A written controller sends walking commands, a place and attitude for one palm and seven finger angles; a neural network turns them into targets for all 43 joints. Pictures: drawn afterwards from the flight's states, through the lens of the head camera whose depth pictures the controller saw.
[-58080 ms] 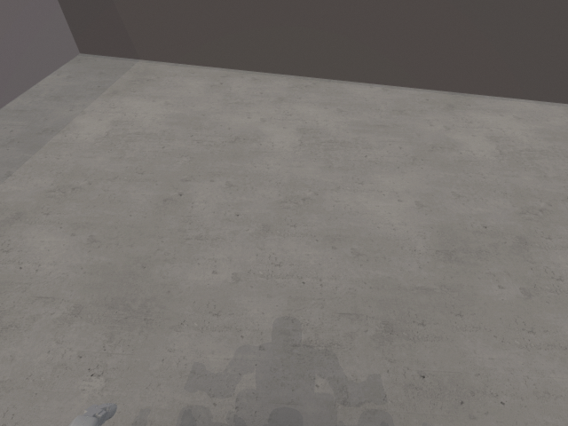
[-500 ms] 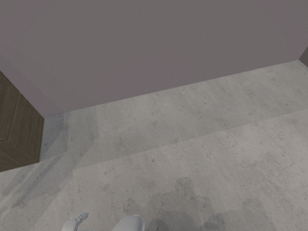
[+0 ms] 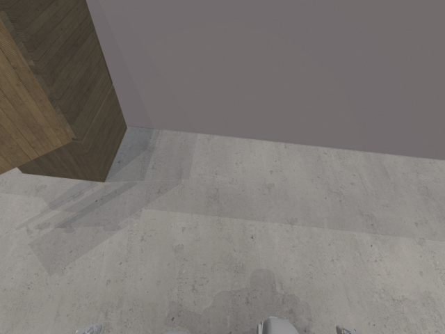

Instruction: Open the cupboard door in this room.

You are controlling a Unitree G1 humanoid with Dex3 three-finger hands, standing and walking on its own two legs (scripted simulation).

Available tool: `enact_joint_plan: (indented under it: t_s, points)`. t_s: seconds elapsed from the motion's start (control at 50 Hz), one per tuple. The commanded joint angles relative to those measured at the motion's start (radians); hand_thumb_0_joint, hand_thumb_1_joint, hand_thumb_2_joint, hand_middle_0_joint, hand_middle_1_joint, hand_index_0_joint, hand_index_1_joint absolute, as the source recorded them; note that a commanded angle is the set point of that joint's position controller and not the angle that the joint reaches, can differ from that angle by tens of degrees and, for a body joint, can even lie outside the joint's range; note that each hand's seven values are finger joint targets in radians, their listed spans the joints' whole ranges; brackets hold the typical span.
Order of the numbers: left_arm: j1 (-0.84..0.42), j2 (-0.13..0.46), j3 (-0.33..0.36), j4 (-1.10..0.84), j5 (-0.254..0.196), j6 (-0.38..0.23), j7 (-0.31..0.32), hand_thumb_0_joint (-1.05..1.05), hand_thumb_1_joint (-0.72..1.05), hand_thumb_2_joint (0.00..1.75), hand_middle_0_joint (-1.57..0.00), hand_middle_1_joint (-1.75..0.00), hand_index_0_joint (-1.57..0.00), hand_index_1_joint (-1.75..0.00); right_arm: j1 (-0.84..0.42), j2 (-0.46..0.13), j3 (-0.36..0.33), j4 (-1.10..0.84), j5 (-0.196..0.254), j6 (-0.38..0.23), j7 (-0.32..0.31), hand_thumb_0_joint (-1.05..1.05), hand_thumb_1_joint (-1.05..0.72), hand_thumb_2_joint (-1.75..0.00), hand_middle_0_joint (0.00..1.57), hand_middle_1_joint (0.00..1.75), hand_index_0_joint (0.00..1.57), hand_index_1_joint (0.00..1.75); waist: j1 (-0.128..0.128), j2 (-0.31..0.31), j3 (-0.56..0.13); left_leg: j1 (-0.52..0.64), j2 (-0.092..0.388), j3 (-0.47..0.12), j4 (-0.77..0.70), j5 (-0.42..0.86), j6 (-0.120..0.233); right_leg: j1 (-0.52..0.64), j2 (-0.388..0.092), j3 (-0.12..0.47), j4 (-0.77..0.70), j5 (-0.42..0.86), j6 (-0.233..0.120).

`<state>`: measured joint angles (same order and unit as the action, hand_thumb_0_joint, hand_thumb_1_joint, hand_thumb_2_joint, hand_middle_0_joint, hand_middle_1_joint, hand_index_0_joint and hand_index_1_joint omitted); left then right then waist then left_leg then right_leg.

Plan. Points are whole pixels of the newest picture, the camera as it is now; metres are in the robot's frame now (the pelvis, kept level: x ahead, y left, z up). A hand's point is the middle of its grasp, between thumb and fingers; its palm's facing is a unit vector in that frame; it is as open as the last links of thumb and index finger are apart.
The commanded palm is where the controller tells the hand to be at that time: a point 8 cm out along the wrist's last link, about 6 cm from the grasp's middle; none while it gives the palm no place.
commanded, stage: turn to face it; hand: left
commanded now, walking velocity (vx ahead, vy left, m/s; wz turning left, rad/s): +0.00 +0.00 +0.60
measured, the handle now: out of the picture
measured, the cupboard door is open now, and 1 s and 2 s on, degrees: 46 46 46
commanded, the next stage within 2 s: take the last steps up to it in 1.18 s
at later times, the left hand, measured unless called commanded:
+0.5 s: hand out of the picture +0.01 +0.15 -0.16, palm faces +0.33 -0.92 -0.23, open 7.4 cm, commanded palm none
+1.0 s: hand out of the picture -0.03 +0.21 -0.16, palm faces +0.55 -0.80 -0.25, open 7.4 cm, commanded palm none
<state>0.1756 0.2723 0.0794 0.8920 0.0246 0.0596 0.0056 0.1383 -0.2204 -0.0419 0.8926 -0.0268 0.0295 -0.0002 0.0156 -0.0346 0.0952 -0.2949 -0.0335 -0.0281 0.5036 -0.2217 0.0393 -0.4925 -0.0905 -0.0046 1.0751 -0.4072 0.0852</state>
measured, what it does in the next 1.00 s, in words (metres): steps on the spot, turning left: right foot, then left foot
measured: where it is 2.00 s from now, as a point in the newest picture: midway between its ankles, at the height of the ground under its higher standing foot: outside the picture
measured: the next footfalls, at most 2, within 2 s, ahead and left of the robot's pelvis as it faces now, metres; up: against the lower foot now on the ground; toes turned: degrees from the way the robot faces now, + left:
right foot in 0.20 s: +0.05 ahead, -0.16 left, +0.00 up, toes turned +6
left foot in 0.62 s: +0.00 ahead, +0.09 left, +0.00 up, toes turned +28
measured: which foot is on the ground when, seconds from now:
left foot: down 0.00-0.20, up 0.22-0.60, down 0.62-1.00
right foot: up 0.00-0.18, down 0.20-0.62, up 0.64-1.00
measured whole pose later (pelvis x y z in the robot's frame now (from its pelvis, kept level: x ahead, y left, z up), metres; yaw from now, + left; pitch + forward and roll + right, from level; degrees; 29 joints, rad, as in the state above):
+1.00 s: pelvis -0.01 -0.03 +0.00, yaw +33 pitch +0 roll -1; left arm 0.14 0.24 0.06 0.89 0.02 0.05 0.01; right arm 0.18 -0.20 -0.04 0.93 -0.03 0.04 0.00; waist -0.01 0.00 0.08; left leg -0.28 -0.04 -0.07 0.48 -0.20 0.03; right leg -0.40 -0.05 -0.01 0.83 -0.42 0.08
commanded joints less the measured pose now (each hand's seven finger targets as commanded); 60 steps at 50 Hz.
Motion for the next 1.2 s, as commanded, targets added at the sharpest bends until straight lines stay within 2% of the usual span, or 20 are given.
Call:
enact_joint_plan:
  t_s: [0.0, 0.14, 0.16, 0.18, 0.2, 0.22, 0.3, 0.46, 0.54, 0.56, 0.6, 0.62, 0.72, 0.94, 1.02, 1.04, 1.06, 1.08, 1.1, 1.18]
  points:
    - [-0.029, 0.061, 0.008, -0.092, -0.006, -0.026, 0.005, 0.0, 0.9, 0.9, -0.2, -0.3, -0.2, -0.3, 0.055, -0.218, -0.062, -0.05, 0.001, -0.015, -0.012, 0.0, -0.9, -0.9, 0.2, 0.3, 0.2, 0.3, -0.039, 0.15, -0.138, 0.131, 0.253, -0.287, -0.173, 0.224, 0.131, -0.02, 0.016, 0.012, -0.1, 0.001, 0.003]
    - [0.062, 0.062, 0.011, -0.087, -0.018, -0.045, 0.014, 0.0, 0.9, 0.9, -0.2, -0.3, -0.2, -0.3, -0.004, -0.206, -0.076, -0.071, 0.007, 0.0, -0.007, 0.0, -0.9, -0.9, 0.2, 0.3, 0.2, 0.3, 0.012, 0.181, -0.164, -0.055, 0.173, -0.334, -0.063, 0.21, 0.077, 0.343, 0.086, -0.02, -0.559, 0.134, -0.025]
    - [0.108, 0.103, 0.022, -0.08, -0.012, -0.056, 0.021, 0.0, 0.9, 0.9, -0.2, -0.3, -0.2, -0.3, -0.008, -0.168, -0.073, -0.078, 0.015, 0.0, -0.003, 0.0, -0.9, -0.9, 0.2, 0.3, 0.2, 0.3, 0.039, 0.066, -0.18, -0.17, 0.113, -0.298, 0.026, 0.076, 0.029, 0.487, 0.004, 0.06, -0.714, 0.156, -0.043]
    - [0.124, 0.195, 0.04, -0.081, 0.005, -0.065, 0.029, 0.0, 0.9, 0.9, -0.2, -0.3, -0.2, -0.3, 0.005, -0.102, -0.066, -0.093, 0.025, -0.003, 0.002, 0.0, -0.9, -0.9, 0.2, 0.3, 0.2, 0.3, 0.047, -0.231, -0.188, -0.336, -0.034, -0.093, 0.258, -0.223, -0.06, 0.58, -0.272, 0.335, -0.823, 0.155, -0.138]
    - [0.098, 0.222, 0.036, -0.094, 0.004, -0.061, 0.031, 0.0, 0.9, 0.9, -0.2, -0.3, -0.2, -0.3, -0.011, -0.14, -0.074, -0.101, 0.016, 0.0, 0.007, 0.0, -0.9, -0.9, 0.2, 0.3, 0.2, 0.3, 0.045, -0.256, -0.161, -0.313, -0.032, -0.035, 0.507, -0.394, -0.079, 0.427, -0.424, 0.406, -0.838, 0.24, -0.233]
    - [0.044, 0.181, 0.022, -0.108, -0.001, -0.058, 0.031, 0.0, 0.9, 0.9, -0.2, -0.3, -0.2, -0.3, 0.006, -0.138, -0.072, -0.091, 0.008, 0.006, 0.014, 0.0, -0.9, -0.9, 0.2, 0.3, 0.2, 0.3, 0.009, -0.149, -0.122, -0.306, 0.002, -0.06, 0.642, -0.341, -0.072, 0.356, -0.374, 0.303, -0.817, 0.249, -0.255]
    - [-0.024, 0.084, -0.002, -0.114, -0.009, -0.069, 0.028, 0.0, 0.9, 0.9, -0.2, -0.3, -0.2, -0.3, 0.029, -0.106, -0.067, -0.033, 0.01, 0.029, 0.03, 0.0, -0.9, -0.9, 0.2, 0.3, 0.2, 0.3, -0.04, -0.181, -0.082, -0.303, 0.05, 0.003, 0.714, -0.172, -0.111, 0.358, -0.209, 0.024, -0.749, 0.512, -0.184]
    - [0.11, 0.148, 0.023, -0.059, 0.004, -0.068, 0.026, 0.0, 0.9, 0.9, -0.2, -0.3, -0.2, -0.3, -0.087, -0.072, -0.041, -0.058, 0.017, 0.019, 0.034, 0.0, -0.9, -0.9, 0.2, 0.3, 0.2, 0.3, 0.032, -0.161, -0.098, -0.184, 0.053, 0.114, 0.314, -0.24, -0.108, 0.465, -0.277, -0.054, -0.665, 0.678, -0.205]
    - [0.096, 0.16, 0.034, -0.052, 0.0, -0.06, 0.016, 0.0, 0.9, 0.9, -0.2, -0.3, -0.2, -0.3, -0.017, -0.091, -0.044, -0.047, 0.016, 0.005, 0.03, 0.0, -0.9, -0.9, 0.2, 0.3, 0.2, 0.3, -0.007, -0.155, -0.124, 0.021, 0.026, 0.144, 0.066, -0.096, -0.08, 0.368, -0.265, -0.118, -0.545, 0.598, -0.141]
    - [0.078, 0.152, 0.032, -0.058, -0.009, -0.056, 0.013, 0.0, 0.9, 0.9, -0.2, -0.3, -0.2, -0.3, 0.046, -0.123, -0.053, -0.032, 0.014, -0.002, 0.029, 0.0, -0.9, -0.9, 0.2, 0.3, 0.2, 0.3, -0.05, -0.078, -0.162, 0.155, 0.042, 0.111, -0.05, 0.036, -0.065, 0.289, -0.246, -0.156, -0.432, 0.527, -0.1]
    - [-0.005, 0.038, -0.003, -0.129, -0.013, -0.044, 0.007, 0.0, 0.9, 0.9, -0.2, -0.3, -0.2, -0.3, 0.192, -0.312, -0.098, -0.015, 0.006, -0.007, 0.013, 0.0, -0.9, -0.9, 0.2, 0.3, 0.2, 0.3, -0.131, 0.349, -0.215, 0.336, 0.443, -0.417, -0.134, 0.577, 0.157, -0.102, -0.037, -0.141, -0.028, -0.285, 0.011]
    - [-0.039, 0.069, 0.0, -0.14, -0.007, -0.034, 0.012, 0.0, 0.9, 0.9, -0.2, -0.3, -0.2, -0.3, 0.21, -0.312, -0.092, 0.001, 0.004, -0.004, 0.004, 0.0, -0.9, -0.9, 0.2, 0.3, 0.2, 0.3, -0.127, 0.227, -0.226, 0.315, 0.474, -0.39, -0.118, 0.571, 0.216, -0.119, -0.05, -0.032, 0.059, -0.263, -0.011]
    - [0.008, 0.067, 0.011, -0.059, -0.001, -0.022, 0.0, 0.0, 0.9, 0.9, -0.2, -0.3, -0.2, -0.3, 0.018, -0.2, -0.052, -0.049, 0.002, -0.02, -0.018, 0.0, -0.9, -0.9, 0.2, 0.3, 0.2, 0.3, -0.028, 0.186, -0.106, 0.107, 0.269, -0.21, -0.182, 0.301, 0.113, -0.068, -0.028, 0.01, 0.074, 0.009, -0.004]
    - [-0.03, 0.037, -0.006, -0.079, -0.011, -0.03, 0.009, 0.0, 0.9, 0.9, -0.2, -0.3, -0.2, -0.3, 0.066, -0.191, -0.055, -0.026, -0.003, -0.011, -0.014, 0.0, -0.9, -0.9, 0.2, 0.3, 0.2, 0.3, -0.041, 0.198, -0.129, 0.104, 0.244, -0.291, -0.156, 0.29, 0.133, 0.093, 0.052, -0.018, -0.277, -0.02, -0.012]
    - [0.075, 0.041, 0.001, -0.05, -0.018, -0.049, 0.017, 0.0, 0.9, 0.9, -0.2, -0.3, -0.2, -0.3, 0.029, -0.172, -0.057, -0.032, 0.007, -0.008, -0.013, 0.0, -0.9, -0.9, 0.2, 0.3, 0.2, 0.3, 0.013, 0.154, -0.164, -0.012, 0.192, -0.285, -0.059, 0.293, 0.085, 0.358, 0.073, -0.026, -0.591, 0.169, -0.031]
    - [0.108, 0.079, 0.009, -0.04, -0.012, -0.059, 0.023, 0.0, 0.9, 0.9, -0.2, -0.3, -0.2, -0.3, 0.031, -0.138, -0.054, -0.033, 0.016, -0.009, -0.008, 0.0, -0.9, -0.9, 0.2, 0.3, 0.2, 0.3, 0.029, 0.061, -0.174, -0.115, 0.133, -0.239, 0.018, 0.161, 0.033, 0.485, -0.007, 0.054, -0.716, 0.216, -0.052]
    - [0.125, 0.161, 0.026, -0.036, 0.003, -0.067, 0.03, 0.0, 0.9, 0.9, -0.2, -0.3, -0.2, -0.3, 0.037, -0.077, -0.045, -0.047, 0.025, -0.011, -0.003, 0.0, -0.9, -0.9, 0.2, 0.3, 0.2, 0.3, 0.034, -0.204, -0.168, -0.274, -0.014, -0.065, 0.215, -0.146, -0.046, 0.556, -0.246, 0.301, -0.789, 0.261, -0.144]
    - [0.116, 0.184, 0.024, -0.047, 0.004, -0.066, 0.028, 0.0, 0.9, 0.9, -0.2, -0.3, -0.2, -0.3, 0.013, -0.105, -0.051, -0.058, 0.017, -0.004, -0.001, 0.0, -0.9, -0.9, 0.2, 0.3, 0.2, 0.3, 0.043, -0.238, -0.132, -0.261, -0.027, -0.022, 0.449, -0.383, -0.063, 0.405, -0.396, 0.38, -0.819, 0.336, -0.25]
    - [0.073, 0.158, 0.016, -0.061, 0.0, -0.062, 0.03, 0.0, 0.9, 0.9, -0.2, -0.3, -0.2, -0.3, 0.025, -0.111, -0.056, -0.054, 0.011, 0.003, 0.005, 0.0, -0.9, -0.9, 0.2, 0.3, 0.2, 0.3, 0.019, -0.141, -0.106, -0.243, -0.001, -0.046, 0.559, -0.347, -0.06, 0.336, -0.368, 0.297, -0.81, 0.33, -0.277]
    - [0.012, 0.066, -0.005, -0.057, -0.009, -0.076, 0.025, 0.0, 0.9, 0.9, -0.2, -0.3, -0.2, -0.3, 0.051, -0.084, -0.053, 0.015, 0.01, 0.023, 0.013, 0.0, -0.9, -0.9, 0.2, 0.3, 0.2, 0.3, -0.025, -0.17, -0.064, -0.259, 0.038, -0.013, 0.674, -0.177, -0.091, 0.343, -0.196, 0.076, -0.768, 0.495, -0.207]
